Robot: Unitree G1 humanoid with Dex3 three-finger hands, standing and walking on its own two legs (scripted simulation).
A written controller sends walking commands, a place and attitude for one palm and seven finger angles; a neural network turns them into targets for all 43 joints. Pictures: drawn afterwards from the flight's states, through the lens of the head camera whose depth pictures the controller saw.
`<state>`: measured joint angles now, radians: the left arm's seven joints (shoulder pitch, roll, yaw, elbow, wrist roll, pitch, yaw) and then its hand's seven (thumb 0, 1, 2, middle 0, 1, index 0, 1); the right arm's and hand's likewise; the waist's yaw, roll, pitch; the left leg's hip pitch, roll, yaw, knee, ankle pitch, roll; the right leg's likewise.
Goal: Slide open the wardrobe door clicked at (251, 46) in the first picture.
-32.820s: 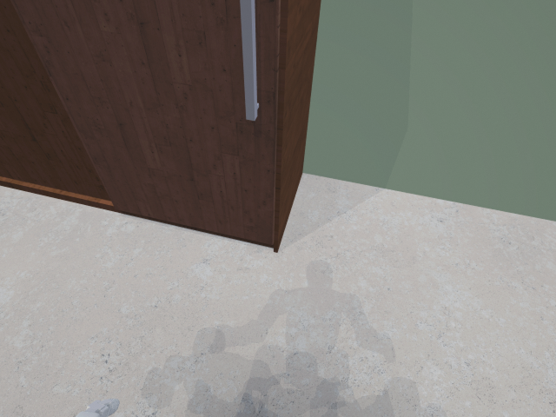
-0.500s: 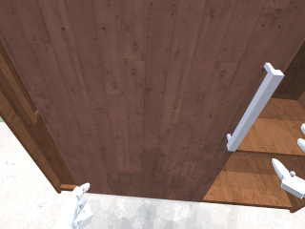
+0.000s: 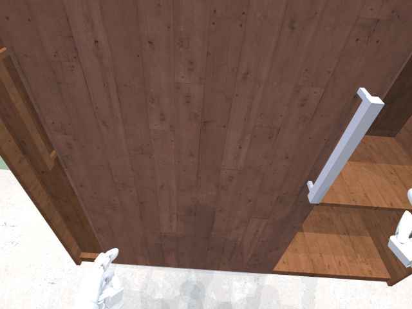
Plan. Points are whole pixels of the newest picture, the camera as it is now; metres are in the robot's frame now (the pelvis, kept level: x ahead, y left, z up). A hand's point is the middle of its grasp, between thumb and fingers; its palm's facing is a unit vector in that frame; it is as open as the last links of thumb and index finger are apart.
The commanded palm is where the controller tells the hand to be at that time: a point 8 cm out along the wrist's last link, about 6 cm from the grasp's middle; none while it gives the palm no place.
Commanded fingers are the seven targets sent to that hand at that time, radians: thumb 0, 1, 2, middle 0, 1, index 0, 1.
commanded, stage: step back with the hand held close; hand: right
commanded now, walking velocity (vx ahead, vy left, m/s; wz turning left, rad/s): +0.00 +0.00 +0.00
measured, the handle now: (335, 152) +0.44 -0.31 +0.09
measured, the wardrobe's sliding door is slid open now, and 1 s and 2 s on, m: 0.60 0.60 0.60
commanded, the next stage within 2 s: stop stepping back and stand still in 0.96 s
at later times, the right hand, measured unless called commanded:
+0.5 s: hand out of the picture +0.15 -0.29 +0.15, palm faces +0.34 +0.82 -0.46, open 7.4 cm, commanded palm +0.09 -0.33 +0.17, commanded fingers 0.00 -0.90 -0.90 0.20 0.30 0.20 0.30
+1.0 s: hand out of the picture +0.02 -0.33 +0.17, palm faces +0.52 +0.75 -0.42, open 7.4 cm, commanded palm -0.06 -0.36 +0.17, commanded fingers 0.00 -0.90 -0.90 0.20 0.30 0.20 0.30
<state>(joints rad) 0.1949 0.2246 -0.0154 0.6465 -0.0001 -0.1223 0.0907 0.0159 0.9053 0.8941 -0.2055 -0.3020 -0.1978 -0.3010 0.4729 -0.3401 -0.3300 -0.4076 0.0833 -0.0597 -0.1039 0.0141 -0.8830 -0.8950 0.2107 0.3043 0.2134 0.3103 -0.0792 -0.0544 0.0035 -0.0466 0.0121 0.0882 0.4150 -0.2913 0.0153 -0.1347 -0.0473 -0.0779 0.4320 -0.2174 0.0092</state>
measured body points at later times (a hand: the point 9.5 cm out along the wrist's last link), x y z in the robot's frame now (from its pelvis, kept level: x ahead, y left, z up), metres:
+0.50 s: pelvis -0.05 -0.04 +0.00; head -0.04 -0.05 +0.45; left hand +0.13 +0.21 -0.07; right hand +0.13 -0.33 +0.18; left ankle -0.04 +0.10 -0.74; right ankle +0.01 -0.13 -0.74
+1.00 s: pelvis -0.16 -0.05 -0.01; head -0.14 -0.08 +0.44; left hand +0.06 +0.15 -0.07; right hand -0.01 -0.37 +0.20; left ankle -0.11 +0.09 -0.74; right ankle +0.01 -0.13 -0.73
